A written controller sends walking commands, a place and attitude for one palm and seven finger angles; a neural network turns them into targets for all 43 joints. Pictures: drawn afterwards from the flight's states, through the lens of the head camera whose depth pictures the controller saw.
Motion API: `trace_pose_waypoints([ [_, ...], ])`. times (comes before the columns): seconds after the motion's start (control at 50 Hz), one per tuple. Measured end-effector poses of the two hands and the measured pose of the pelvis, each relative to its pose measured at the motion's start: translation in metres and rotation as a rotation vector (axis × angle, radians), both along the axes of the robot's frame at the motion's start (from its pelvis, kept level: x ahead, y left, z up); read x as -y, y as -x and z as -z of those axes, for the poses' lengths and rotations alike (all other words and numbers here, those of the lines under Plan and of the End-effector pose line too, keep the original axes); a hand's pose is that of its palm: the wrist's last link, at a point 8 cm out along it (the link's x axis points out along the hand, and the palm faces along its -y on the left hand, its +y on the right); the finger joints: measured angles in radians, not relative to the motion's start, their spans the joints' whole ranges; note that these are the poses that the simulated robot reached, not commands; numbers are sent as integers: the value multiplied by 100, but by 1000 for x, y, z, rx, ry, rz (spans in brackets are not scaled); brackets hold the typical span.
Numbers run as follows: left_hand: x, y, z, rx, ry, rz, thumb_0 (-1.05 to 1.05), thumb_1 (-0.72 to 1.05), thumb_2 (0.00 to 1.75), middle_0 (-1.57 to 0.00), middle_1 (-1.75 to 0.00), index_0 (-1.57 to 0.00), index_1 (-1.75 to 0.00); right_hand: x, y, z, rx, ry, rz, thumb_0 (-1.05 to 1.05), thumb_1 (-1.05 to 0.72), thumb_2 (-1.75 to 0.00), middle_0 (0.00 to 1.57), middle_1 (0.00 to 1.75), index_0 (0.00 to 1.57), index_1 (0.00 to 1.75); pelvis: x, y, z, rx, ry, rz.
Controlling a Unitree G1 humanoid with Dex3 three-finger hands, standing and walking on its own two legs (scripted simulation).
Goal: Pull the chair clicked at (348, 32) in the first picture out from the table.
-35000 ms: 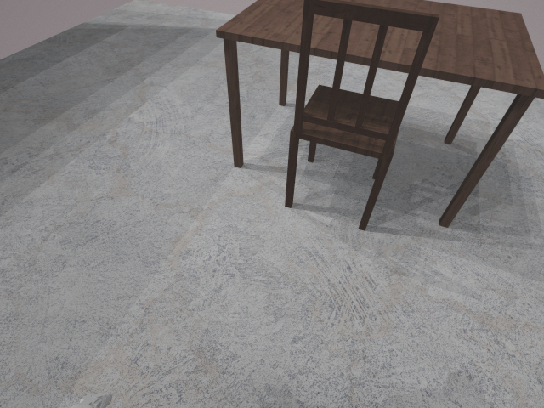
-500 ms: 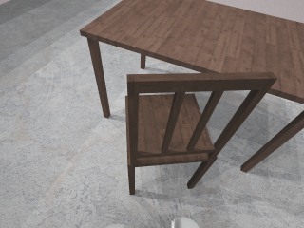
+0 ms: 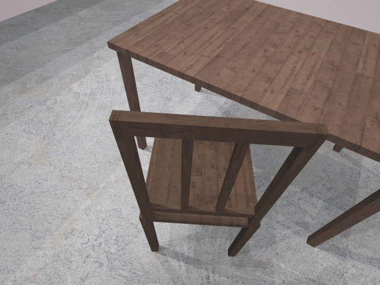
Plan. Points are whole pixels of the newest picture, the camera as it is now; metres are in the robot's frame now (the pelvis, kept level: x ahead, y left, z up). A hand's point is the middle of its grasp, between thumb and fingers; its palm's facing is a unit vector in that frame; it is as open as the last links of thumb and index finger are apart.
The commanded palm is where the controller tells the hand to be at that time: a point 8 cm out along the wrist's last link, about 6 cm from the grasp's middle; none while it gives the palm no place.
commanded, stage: shuffle to correct the standing spot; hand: left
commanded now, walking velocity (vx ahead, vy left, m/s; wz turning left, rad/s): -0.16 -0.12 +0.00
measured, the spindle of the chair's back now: (185, 179) +0.36 +0.04 -0.04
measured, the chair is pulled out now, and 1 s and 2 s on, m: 0.21 0.21 0.21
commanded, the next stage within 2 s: come to a stop and stand still in 0.32 s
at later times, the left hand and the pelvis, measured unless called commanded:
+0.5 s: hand out of the picture -0.01 +0.09 -0.16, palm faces -0.01 -0.96 -0.29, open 7.4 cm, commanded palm none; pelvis -0.06 -0.11 +0.00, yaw -1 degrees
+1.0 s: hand out of the picture -0.09 +0.09 -0.16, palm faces +0.05 -0.97 -0.23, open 7.4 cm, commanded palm none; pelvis -0.11 -0.10 +0.01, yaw -1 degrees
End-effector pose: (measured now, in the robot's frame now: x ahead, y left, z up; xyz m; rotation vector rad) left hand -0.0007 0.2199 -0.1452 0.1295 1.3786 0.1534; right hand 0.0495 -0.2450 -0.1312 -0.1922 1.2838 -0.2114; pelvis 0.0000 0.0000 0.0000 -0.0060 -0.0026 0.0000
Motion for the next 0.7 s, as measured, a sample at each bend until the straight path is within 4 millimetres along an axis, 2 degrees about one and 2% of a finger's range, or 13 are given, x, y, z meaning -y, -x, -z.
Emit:
trace_pose_waypoints([
  [0.06,13,6,13,-26,31,-24,1,91,90,-20,-30,-20,-30,1,-2,1,11,3,-13,1,-91,-90,19,30,20,30,9,-1,5,19,-6,-5],
  [0.16,31,7,4,-40,33,-25,1,91,90,-20,-30,-20,-30,8,4,-4,-1,-12,-26,1,-92,-90,20,30,21,30,27,3,-4,17,-15,7],
  [0.26,42,7,-8,-24,-16,-8,1,91,90,-20,-30,-20,-30,36,7,1,2,-31,-24,1,-93,-90,20,30,21,30,52,17,-6,0,-11,16],
  [0.36,57,11,-11,-3,-94,38,0,91,90,-20,-30,-20,-30,79,16,17,28,-55,10,1,-92,-90,20,30,21,30,89,37,4,-6,-15,34],
  [0.44,74,15,-20,25,-111,55,1,91,90,-20,-30,-20,-30,109,34,15,11,-39,34,1,-92,-90,20,30,21,30,105,50,0,-10,-23,21],
  [0.52,90,17,-24,77,-107,55,1,91,90,-20,-30,-20,-30,125,57,10,-5,-28,37,1,-92,-90,20,30,20,30,116,62,-4,-10,-27,22],
  [0.62,102,26,-24,148,-87,25,1,91,90,-20,-30,-20,-30,127,88,6,-42,-33,2,1,-91,-90,19,30,20,30,122,78,-6,-6,-18,7],
  [0.7,102,47,-21,158,-69,-9,0,91,90,-21,-30,-20,-30,118,108,2,-55,-43,-30,1,-91,-90,19,30,20,30,120,93,-7,-4,-21,2],
])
